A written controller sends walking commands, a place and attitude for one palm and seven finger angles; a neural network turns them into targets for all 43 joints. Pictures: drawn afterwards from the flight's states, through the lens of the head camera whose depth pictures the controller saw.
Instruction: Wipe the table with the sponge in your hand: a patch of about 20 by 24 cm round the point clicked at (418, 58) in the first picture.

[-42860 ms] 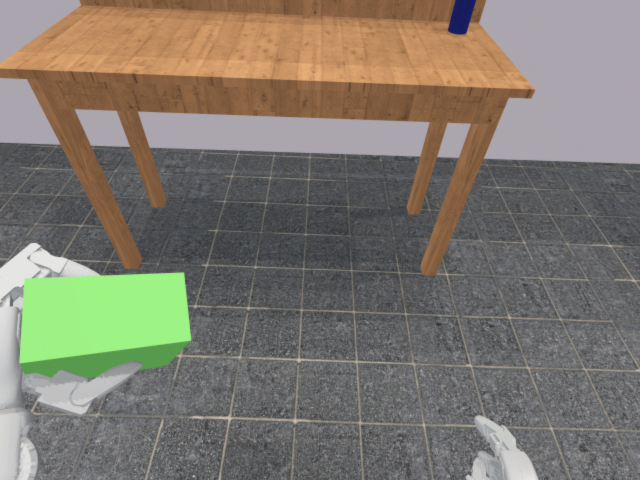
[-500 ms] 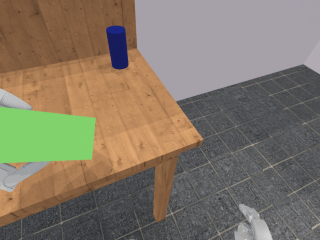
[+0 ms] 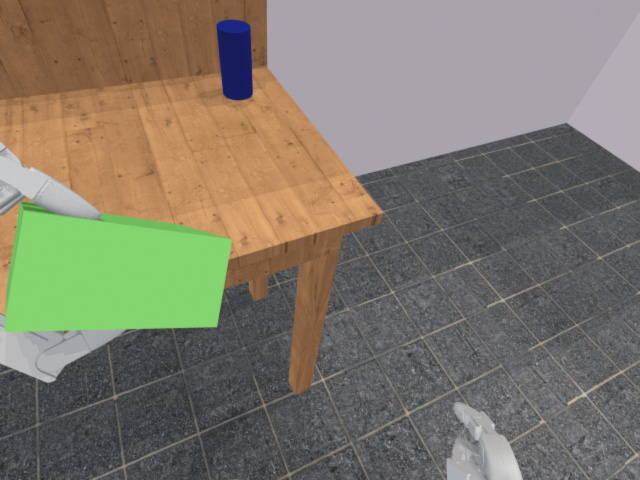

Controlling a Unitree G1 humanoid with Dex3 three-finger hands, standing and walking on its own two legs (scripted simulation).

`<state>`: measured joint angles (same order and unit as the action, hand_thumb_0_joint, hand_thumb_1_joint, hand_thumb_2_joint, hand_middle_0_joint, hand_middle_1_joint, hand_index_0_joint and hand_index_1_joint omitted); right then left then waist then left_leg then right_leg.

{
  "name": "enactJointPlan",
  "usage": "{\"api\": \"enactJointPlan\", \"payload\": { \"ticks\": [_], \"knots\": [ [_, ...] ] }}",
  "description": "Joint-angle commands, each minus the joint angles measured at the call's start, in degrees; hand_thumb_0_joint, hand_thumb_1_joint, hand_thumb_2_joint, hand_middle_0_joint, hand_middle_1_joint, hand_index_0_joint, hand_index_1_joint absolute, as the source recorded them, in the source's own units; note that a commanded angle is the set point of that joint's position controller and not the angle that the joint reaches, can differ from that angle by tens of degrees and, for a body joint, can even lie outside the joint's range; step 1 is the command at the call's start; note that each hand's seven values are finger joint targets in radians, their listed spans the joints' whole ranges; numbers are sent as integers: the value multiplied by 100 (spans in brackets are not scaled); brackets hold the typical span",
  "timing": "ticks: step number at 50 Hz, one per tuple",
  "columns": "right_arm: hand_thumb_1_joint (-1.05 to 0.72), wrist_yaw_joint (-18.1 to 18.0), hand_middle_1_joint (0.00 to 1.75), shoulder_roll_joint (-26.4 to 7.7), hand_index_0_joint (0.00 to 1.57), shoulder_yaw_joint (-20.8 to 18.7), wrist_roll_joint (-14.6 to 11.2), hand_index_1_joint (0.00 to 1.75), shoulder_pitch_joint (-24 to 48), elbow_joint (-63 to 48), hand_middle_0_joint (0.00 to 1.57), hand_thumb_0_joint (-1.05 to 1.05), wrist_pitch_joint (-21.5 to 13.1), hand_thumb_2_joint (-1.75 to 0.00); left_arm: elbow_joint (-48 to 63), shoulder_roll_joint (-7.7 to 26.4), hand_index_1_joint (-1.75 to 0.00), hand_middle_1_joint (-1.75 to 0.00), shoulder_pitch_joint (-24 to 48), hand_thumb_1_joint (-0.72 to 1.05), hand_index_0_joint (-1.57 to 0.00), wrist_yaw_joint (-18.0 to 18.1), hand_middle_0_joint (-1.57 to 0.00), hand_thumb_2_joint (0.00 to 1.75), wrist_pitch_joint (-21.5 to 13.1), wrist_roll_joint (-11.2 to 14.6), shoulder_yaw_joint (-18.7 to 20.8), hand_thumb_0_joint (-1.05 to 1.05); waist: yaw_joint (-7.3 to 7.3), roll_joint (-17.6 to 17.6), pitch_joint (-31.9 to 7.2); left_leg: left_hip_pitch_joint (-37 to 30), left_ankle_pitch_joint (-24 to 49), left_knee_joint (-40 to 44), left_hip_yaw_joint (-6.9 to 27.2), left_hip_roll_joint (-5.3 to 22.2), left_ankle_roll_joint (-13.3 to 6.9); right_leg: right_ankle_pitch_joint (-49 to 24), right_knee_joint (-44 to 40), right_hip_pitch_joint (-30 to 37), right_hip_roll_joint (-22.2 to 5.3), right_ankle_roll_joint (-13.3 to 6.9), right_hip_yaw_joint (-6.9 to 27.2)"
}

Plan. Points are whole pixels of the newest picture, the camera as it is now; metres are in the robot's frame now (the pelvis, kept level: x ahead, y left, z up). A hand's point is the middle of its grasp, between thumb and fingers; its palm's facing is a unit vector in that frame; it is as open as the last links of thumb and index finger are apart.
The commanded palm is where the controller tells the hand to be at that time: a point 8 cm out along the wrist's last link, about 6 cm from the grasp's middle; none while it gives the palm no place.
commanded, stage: step back with the hand held close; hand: left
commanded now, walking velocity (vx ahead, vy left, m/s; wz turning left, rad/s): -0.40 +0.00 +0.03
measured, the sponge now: (145, 264) +0.24 +0.16 +0.22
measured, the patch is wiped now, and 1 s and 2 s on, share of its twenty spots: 0.95 0.95 0.95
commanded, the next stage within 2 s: stop stepping back and stand still in 0.02 s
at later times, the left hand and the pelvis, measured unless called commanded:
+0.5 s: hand out of the picture +0.03 +0.22 +0.28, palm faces +0.45 -0.84 -0.30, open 10.4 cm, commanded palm -0.01 +0.27 +0.27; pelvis -0.17 -0.01 +0.00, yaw -1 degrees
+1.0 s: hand out of the picture -0.03 +0.19 +0.27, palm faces +0.49 -0.80 -0.36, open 10.4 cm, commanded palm -0.09 +0.24 +0.27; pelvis -0.24 -0.04 -0.01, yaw +1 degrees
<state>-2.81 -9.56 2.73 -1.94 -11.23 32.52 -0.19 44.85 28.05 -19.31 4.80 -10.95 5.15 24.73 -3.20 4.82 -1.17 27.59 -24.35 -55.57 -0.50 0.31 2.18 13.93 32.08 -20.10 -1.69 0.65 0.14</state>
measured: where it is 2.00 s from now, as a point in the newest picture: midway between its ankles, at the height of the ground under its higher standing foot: outside the picture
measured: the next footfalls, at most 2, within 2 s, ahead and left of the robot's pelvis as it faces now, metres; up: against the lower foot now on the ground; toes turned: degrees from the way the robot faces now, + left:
left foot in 0.04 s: +0.01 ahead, +0.14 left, +0.00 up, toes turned +3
right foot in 0.34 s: -0.07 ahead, -0.11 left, -0.01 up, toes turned -3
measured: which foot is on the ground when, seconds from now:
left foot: up 0.00-0.02, down 0.04-0.34, up 0.36-0.58, down 0.60-0.88, up 0.90-1.00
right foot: down 0.00-0.06, up 0.08-0.32, down 0.34-0.60, up 0.62-0.88, down 0.90-1.00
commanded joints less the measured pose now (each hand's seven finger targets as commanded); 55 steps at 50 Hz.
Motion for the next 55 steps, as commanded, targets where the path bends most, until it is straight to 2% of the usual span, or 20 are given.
{"api": "enactJointPlan", "payload": {
  "ticks": [1, 3, 5, 8, 14, 16, 17, 21, 27, 28, 30, 33, 36, 42, 43, 44, 45, 47, 53, 55],
  "knots": [
    [-90, -190, 30, -721, 20, -447, 28, 30, 597, -738, 20, 0, -314, -90, 829, 1116, -160, -160, 623, 10, -120, 537, -120, 130, -386, 153, 1372, 0, 158, -751, -1368, -1331, 2089, 3249, -16, 454, -16, -3307, 599, 885, -1096, -449, 605],
    [-90, -102, 30, -1014, 20, -655, 6, 30, 383, -775, 20, 0, -506, -90, 1108, 1203, -160, -160, 619, 10, -120, 515, -120, 130, -492, 145, 1475, 0, 281, -2247, -1574, -2853, 5878, 3127, 1506, 2216, -754, 1223, 1875, -1170, -24, 52, 67],
    [-90, -3, 30, -944, 20, -661, 97, 30, 171, -647, 20, 0, -670, -90, 814, 1210, -160, -160, 679, 10, -120, 452, -120, 130, -518, 14, 1503, 0, 155, -2040, -1621, -3031, 6585, 2737, 1540, 2271, -1121, 2187, 2911, -1757, 129, 107, 258],
    [-90, 133, 30, -1048, 20, -775, -33, 30, 102, -474, 20, 0, -809, -90, 988, 1017, -160, -160, 862, 10, -120, 453, -120, 130, -287, -31, 1268, 0, 83, -1710, -1664, -2794, 5263, 2711, 995, 1802, -988, 1412, 3164, -1373, 299, 153, 303],
    [-90, 95, 30, -1021, 20, -445, 10, 30, 763, -737, 20, 0, -579, -90, 193, 851, -160, -160, 767, 10, -120, 419, -120, 130, 170, -80, 903, 0, 357, -2093, -451, 654, -1704, 3709, 593, 1054, -531, 875, 373, 1471, 416, -96, -594],
    [-90, 73, 30, -913, 20, -438, 37, 30, 696, -714, 20, 0, -410, -90, -170, 936, -160, -160, 1054, 10, -120, 323, -120, 130, 245, -182, 797, 0, 411, -531, -210, 1055, -1610, 1478, -268, 200, -304, 505, -1052, 1486, -116, -413, -128],
    [-90, 62, 30, -880, 20, -475, 3, 30, 707, -682, 20, 0, -319, -90, -191, 1144, -160, -160, 1232, 10, -120, 277, -120, 130, 276, -181, 771, 0, 325, 907, -94, 702, -913, -1177, -325, -142, -239, 865, -1984, 187, -1289, -878, 1417],
    [-90, -22, 30, -867, 20, -439, -35, 30, 749, -424, 20, 0, -304, -90, -390, 983, -160, -160, 1664, 10, -120, 166, -120, 130, 210, -7, 725, 0, 80, 709, 198, 225, 843, -2197, 426, 410, -222, 2714, -2522, -1663, -1553, -899, 1564],
    [-90, -294, 30, -710, 20, -246, -6, 30, 801, -604, 20, 0, -469, -90, -230, 760, -160, -160, 1619, 10, -120, 383, -120, 130, 226, 43, 408, 0, 244, 45, -693, -1602, -151, 2192, -546, 260, -565, 2749, -1527, -766, -1129, -651, 441],
    [-90, -299, 30, -844, 20, -218, 13, 30, 549, -601, 20, 0, -515, -90, -66, 820, -160, -160, 1841, 10, -120, 416, -120, 130, 228, 18, 361, 0, 179, -555, -998, -1823, -125, 2803, -654, 134, -585, 2235, -592, -423, -770, -503, 71],
    [-90, -218, 30, -1067, 20, -274, -1, 30, 501, -776, 20, 0, -671, -90, 55, 781, -160, -160, 2302, 10, -120, 437, -120, 130, 194, -36, 315, 0, 121, -2893, -588, -1578, -1201, 4196, 1579, 1442, -1291, 1665, 2888, -1335, 439, 22, -745],
    [-90, 16, 30, -865, 20, -341, -119, 30, 324, -628, 20, 0, -729, -90, -209, 981, -160, -160, 2203, 10, -120, 354, -120, 130, 127, -212, 447, 0, 114, -1780, -400, -1301, -541, 4237, 2263, 1877, -1664, 976, 4941, -2462, 31, -13, 189],
    [-90, 73, 30, -767, 20, -280, -99, 30, 476, -492, 20, 0, -702, -90, -136, 845, -160, -160, 1466, 10, -120, 358, -120, 130, 118, -149, 486, 0, 224, -1376, 292, -1060, -907, 4213, 1910, 1806, -1488, 684, 3807, -2597, -297, -86, 229],
    [-90, -82, 30, -956, 20, -312, 153, 30, 646, -607, 20, 0, -584, -90, -43, 872, -160, -160, 1093, 10, -120, 405, -120, 130, 236, -113, 724, 0, 412, -1772, -333, 618, -1420, 2930, 405, 929, -735, 1009, -57, 1792, 345, -174, -897],
    [-90, -75, 30, -935, 20, -338, 134, 30, 497, -559, 20, 0, -555, -90, -223, 832, -160, -160, 1166, 10, -120, 386, -120, 130, 260, -167, 663, 0, 470, -819, -415, 1072, -1223, 1531, 23, 514, -638, 930, -690, 2273, 11, -353, -380],
    [-90, -54, 30, -832, 20, -401, 63, 30, 516, -549, 20, 0, -506, -90, -451, 1029, -160, -160, 1227, 10, -120, 359, -120, 130, 307, -214, 689, 0, 448, 1026, -382, 1792, -968, -452, -319, 105, -463, 1533, -1580, 2290, -1306, -859, 1857],
    [-90, -93, 30, -978, 20, -451, 25, 30, 635, -537, 20, 0, -536, -90, -381, 1071, -160, -160, 1676, 10, -120, 301, -120, 130, 240, -139, 662, 0, 344, 1226, -210, 1718, -544, -1663, 306, 76, -379, 1167, -2253, 1440, -2094, -1068, 3326],
    [-90, -49, 30, -761, 20, -386, 74, 30, 619, -311, 20, 0, -602, -90, -204, 1268, -160, -160, 2271, 10, -120, 288, -120, 130, 13, -172, 954, 0, 158, 92, -639, 1086, 134, -1565, 504, 371, -342, 810, -1941, 1000, -2028, -1166, 2522],
    [-90, -203, 30, -749, 20, -378, 71, 30, 769, -471, 20, 0, -435, -90, 53, 895, -160, -160, 1022, 10, -120, 463, -120, 130, -27, -14, 828, 0, 236, 4, -466, -1846, 516, 2132, -446, 203, -437, 2026, -1185, -517, -1179, -631, 404],
    [-90, -223, 30, -936, 20, -423, 120, 30, 762, -525, 20, 0, -529, -90, 234, 770, -160, -160, 1130, 10, -120, 525, -120, 130, -62, -18, 683, 0, 241, -1147, -297, -1672, -427, 3070, 492, 503, -711, 2116, -292, -588, -642, -380, 211]
  ]
}}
